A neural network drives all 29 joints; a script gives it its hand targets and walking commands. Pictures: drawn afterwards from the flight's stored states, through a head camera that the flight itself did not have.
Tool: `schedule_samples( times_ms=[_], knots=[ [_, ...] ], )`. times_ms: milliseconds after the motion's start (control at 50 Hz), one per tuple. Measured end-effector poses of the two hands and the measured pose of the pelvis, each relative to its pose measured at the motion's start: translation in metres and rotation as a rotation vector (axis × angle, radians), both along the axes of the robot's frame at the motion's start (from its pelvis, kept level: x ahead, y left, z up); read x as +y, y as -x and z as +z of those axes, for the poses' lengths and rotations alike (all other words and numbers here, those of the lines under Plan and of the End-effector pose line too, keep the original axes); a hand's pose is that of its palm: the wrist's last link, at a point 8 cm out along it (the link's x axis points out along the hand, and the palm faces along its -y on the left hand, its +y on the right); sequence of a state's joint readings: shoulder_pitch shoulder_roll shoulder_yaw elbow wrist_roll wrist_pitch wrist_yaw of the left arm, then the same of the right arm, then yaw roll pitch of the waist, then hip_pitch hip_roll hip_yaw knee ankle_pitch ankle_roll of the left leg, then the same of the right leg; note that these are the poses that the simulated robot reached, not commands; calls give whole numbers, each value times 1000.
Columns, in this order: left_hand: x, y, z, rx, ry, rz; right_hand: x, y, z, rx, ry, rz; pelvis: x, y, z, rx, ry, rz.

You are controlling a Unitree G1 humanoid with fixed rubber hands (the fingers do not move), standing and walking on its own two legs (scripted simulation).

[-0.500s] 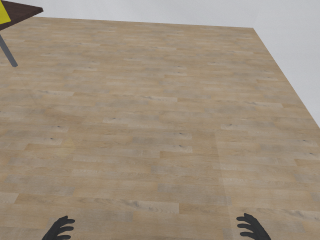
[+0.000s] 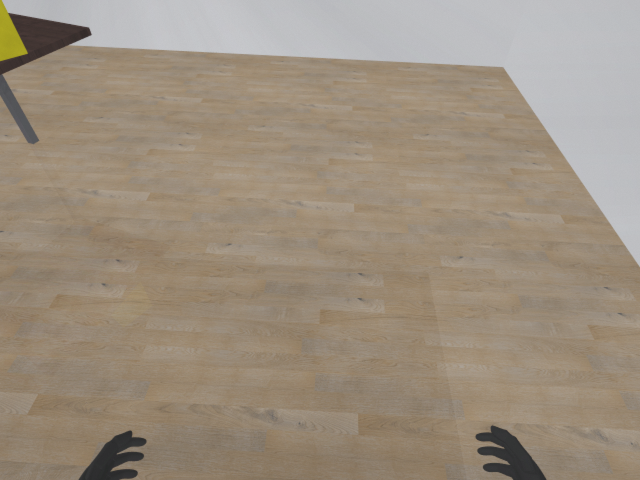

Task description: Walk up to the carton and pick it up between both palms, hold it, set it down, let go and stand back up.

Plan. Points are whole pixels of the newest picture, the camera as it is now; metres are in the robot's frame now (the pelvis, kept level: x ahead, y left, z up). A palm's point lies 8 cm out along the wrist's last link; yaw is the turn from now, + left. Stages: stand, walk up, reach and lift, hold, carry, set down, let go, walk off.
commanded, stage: stand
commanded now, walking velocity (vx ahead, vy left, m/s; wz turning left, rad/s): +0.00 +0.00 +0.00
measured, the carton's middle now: out of the picture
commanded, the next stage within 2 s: walk up in 1.18 s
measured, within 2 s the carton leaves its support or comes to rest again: neither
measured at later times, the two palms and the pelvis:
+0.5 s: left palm out of the picture +0.15 +0.27 -0.07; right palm out of the picture +0.15 -0.26 -0.07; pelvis +0.00 +0.00 +0.00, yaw +0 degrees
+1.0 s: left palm out of the picture +0.14 +0.27 -0.06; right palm out of the picture +0.14 -0.26 -0.06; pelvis -0.01 +0.00 +0.00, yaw +0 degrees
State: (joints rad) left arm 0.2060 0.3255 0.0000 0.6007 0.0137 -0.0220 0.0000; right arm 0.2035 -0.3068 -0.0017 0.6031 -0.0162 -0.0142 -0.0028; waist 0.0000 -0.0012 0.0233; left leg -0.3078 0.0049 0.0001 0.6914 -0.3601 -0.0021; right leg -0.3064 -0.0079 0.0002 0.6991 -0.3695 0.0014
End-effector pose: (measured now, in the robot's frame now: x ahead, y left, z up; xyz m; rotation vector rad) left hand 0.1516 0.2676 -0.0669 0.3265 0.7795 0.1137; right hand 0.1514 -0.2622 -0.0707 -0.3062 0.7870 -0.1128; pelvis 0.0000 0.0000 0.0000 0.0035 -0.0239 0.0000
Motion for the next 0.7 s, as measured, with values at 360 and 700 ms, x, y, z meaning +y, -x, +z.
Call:
schedule_samples(
  times_ms=[360,700],
  knots=[
    [5,1,0,-3,-1,-1,2,1,3,-2,8,2,4,1,1,-9,5,0],
    [6,4,2,-7,-1,-1,1,5,5,-4,12,2,4,4,2,-17,5,0]
  ],
)
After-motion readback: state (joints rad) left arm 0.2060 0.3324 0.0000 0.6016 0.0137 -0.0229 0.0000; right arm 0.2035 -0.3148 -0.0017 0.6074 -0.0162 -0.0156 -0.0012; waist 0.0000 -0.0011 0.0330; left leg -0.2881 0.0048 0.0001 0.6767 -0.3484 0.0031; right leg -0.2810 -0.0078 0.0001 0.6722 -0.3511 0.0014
